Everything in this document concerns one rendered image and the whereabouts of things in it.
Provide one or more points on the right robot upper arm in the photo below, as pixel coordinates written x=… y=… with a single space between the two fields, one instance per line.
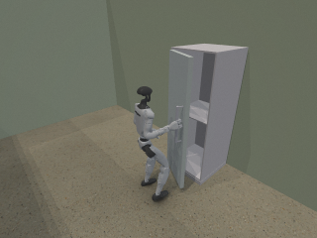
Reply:
x=149 y=117

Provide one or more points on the left robot thigh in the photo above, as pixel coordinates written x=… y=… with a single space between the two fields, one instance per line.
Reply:
x=152 y=160

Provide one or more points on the handle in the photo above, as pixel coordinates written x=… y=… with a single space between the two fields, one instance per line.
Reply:
x=176 y=118

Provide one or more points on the robot head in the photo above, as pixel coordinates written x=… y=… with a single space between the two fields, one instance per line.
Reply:
x=145 y=91

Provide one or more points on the fridge door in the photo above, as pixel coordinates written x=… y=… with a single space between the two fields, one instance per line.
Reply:
x=180 y=71

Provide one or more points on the right robot forearm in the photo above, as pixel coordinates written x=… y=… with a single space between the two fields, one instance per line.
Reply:
x=158 y=132

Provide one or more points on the robot right hand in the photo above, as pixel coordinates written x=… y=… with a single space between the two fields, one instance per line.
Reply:
x=174 y=125

